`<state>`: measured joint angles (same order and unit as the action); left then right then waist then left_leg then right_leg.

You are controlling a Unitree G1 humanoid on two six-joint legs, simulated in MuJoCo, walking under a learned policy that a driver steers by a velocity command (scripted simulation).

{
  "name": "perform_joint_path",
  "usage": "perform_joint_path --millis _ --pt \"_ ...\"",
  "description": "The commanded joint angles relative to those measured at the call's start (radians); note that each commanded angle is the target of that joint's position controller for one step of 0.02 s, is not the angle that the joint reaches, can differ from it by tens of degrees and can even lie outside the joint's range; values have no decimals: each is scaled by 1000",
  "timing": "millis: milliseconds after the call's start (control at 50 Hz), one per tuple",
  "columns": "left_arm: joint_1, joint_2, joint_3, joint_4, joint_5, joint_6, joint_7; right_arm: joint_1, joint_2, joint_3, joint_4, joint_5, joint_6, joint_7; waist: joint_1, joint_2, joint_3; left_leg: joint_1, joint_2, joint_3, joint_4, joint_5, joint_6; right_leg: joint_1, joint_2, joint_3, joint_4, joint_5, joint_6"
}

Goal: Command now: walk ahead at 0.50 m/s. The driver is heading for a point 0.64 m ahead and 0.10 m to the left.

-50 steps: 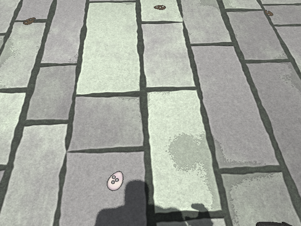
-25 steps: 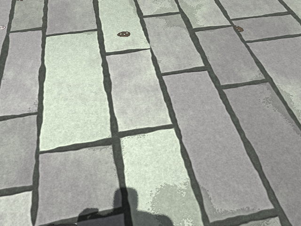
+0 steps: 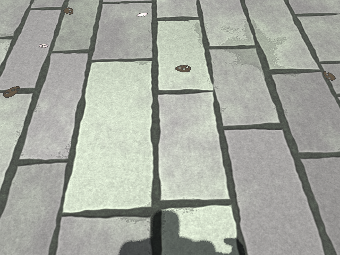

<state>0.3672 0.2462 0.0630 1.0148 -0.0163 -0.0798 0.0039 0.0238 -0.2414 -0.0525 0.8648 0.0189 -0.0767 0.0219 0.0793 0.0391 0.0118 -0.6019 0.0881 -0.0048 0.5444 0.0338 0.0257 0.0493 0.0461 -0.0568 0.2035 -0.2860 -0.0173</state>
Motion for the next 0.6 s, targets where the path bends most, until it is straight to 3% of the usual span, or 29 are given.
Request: perform_joint_path --millis 20,40,60,80,100,120,140,160,180,200,240,260,280,320,360,420,500,560,600 --pt "24 177 39 -17 -5 9 9 -79 -97 -19 -85 4 -23 14 -38 -116 54 6 -19 9 -41 -86 35 30 -318 130 27 439 -149" --pt "1 185 42 -22 -6 13 10 -18 -119 -30 -71 3 -25 14 -79 -129 15 108 -47 34 -54 -110 52 30 -309 116 98 590 -136" --pt "-18 173 37 -28 -5 19 10 118 -153 -51 -28 -1 -25 10 -148 -119 -65 295 -80 64 -73 -98 76 -1 -264 78 253 722 -112" --pt "-20 140 22 -45 5 20 11 304 -214 -75 21 -10 -25 2 -215 -69 -199 588 3 -26 -33 -73 125 -157 -209 37 502 615 -79" --pt "91 27 -13 -61 14 2 1 427 -318 -101 49 -23 -18 -2 -188 169 -347 985 260 -473 -90 -212 287 -572 -41 -5 908 179 -1" --pt "73 50 -12 -48 2 -24 -5 435 -244 -76 51 -14 -16 2 -197 206 -401 1022 313 -722 -236 -313 318 -719 0 143 1065 -293 -6" --pt "-18 140 13 -72 -27 -40 -10 348 -186 -56 38 -8 -20 1 -187 143 -251 906 276 -584 -246 -352 260 -814 -65 166 1135 -251 -29" --pt "-81 146 14 -87 -32 -46 -7 262 -153 -45 15 -10 -21 0 -162 77 -157 759 238 -450 -266 -301 225 -810 -121 138 1104 -156 -41" --pt "-125 139 20 -90 -16 -39 2 197 -113 -32 8 -18 -22 5 -134 8 -72 608 186 -340 -307 -225 193 -768 -157 117 1034 -79 -44" --pt "-96 120 24 -87 -10 -27 7 168 -106 -28 6 -28 -27 6 -92 58 -54 516 171 -286 -338 -176 191 -700 -188 126 979 -25 -40" --pt "-64 79 21 -76 -3 -4 7 174 -101 -28 18 -27 -32 8 -65 55 -42 434 149 -225 -387 -125 202 -633 -202 121 921 10 -26" --pt "-82 81 26 -76 -3 7 12 188 -91 -25 27 -28 -34 5 -65 23 -29 423 117 -184 -405 -121 187 -641 -203 114 905 43 -29" --pt "-99 67 23 -90 -2 11 12 196 -141 -35 33 -29 -35 -2 -56 57 -12 415 148 -182 -422 -86 211 -677 -207 115 853 82 -15" --pt "-177 82 26 -117 11 9 10 237 -143 -36 48 -23 -34 -14 -77 14 19 446 144 -148 -436 -34 213 -741 -211 117 731 180 9" --pt "-240 71 24 -134 11 4 5 261 -144 -35 57 -20 -28 -24 -92 11 27 461 120 -105 -441 -30 190 -746 -198 103 614 286 15" --pt "-341 50 13 -161 6 -2 -7 314 -151 -35 78 -11 -25 -30 -126 15 46 481 101 -54 -447 -37 170 -706 -163 68 455 390 14" --pt "-444 53 3 -200 -3 -9 -27 383 -158 -40 117 -5 -9 -33 -156 15 80 598 144 -50 -408 -27 167 -726 -141 62 351 359 -2" --pt "-443 80 8 -217 -6 -18 -42 381 -173 -50 128 0 6 -38 -128 32 71 683 186 -61 -338 79 147 -690 -125 60 307 257 -37" --pt "-317 124 31 -188 -2 -23 -41 346 -181 -52 121 3 15 -39 -49 51 -8 672 161 -43 -185 358 120 -472 -70 16 277 214 -71"
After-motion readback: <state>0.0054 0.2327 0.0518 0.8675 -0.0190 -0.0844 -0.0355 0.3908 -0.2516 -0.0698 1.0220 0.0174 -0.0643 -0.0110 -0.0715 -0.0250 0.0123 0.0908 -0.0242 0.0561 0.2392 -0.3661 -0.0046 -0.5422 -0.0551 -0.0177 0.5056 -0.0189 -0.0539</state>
